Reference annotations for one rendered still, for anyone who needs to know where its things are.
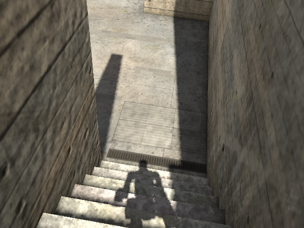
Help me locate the stairs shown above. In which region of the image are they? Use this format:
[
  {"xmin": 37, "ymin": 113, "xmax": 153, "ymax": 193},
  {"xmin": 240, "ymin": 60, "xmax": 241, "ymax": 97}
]
[{"xmin": 36, "ymin": 161, "xmax": 234, "ymax": 228}]

